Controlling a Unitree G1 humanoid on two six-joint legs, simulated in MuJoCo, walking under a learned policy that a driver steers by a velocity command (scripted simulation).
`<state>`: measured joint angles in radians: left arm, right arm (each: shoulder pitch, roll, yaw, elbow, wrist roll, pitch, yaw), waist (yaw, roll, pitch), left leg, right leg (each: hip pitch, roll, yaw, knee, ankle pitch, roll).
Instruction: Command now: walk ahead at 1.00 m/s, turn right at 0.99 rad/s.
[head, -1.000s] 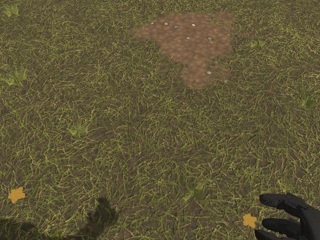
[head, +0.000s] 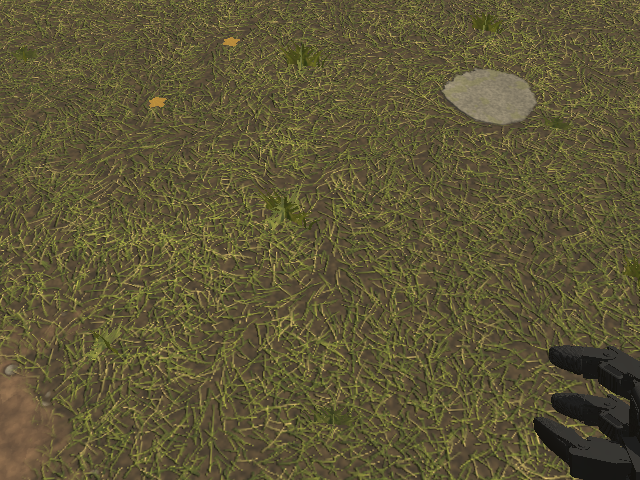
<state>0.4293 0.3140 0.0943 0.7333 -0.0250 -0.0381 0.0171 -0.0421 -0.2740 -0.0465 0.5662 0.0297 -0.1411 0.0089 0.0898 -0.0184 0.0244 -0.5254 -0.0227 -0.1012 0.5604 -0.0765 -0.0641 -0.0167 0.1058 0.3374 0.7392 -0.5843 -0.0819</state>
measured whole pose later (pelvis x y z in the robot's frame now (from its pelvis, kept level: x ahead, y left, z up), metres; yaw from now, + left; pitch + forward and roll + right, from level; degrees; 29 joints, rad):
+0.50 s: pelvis +0.40 -0.06 -0.01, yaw -24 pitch +0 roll +1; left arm 0.02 0.26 0.03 0.54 -0.03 -0.05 -0.06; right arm 0.49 -0.26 -0.02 0.91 0.00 -0.07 -0.01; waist -0.05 0.01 0.05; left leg 0.18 0.08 0.17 0.72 -0.38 -0.02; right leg -0.57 0.05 -0.08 0.71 -0.14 -0.16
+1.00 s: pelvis +0.84 -0.20 -0.01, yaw -13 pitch +1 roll +0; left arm 0.30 0.27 0.02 0.75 0.00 -0.08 0.01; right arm 0.11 -0.30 -0.04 0.68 -0.02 -0.07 0.06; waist 0.00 0.03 0.10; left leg -0.60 -0.14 0.05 0.62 -0.06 0.14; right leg -0.16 0.07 0.03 1.34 -0.48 0.07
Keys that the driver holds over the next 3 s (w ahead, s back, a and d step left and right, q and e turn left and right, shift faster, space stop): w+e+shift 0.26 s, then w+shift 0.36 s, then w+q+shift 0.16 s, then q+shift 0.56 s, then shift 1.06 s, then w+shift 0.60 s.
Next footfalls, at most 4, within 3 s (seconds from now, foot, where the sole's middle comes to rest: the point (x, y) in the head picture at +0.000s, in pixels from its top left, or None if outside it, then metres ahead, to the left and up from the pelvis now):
0.48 right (457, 455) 0.54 -0.18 -0.74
0.92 left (458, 255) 1.05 -0.21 -0.74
1.38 right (524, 219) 1.19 -0.39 -0.74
1.78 left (447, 258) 1.04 -0.18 -0.74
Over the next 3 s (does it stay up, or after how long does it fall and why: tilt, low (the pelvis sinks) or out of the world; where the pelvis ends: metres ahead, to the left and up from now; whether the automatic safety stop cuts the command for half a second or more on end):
stays up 1.35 -0.31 0.03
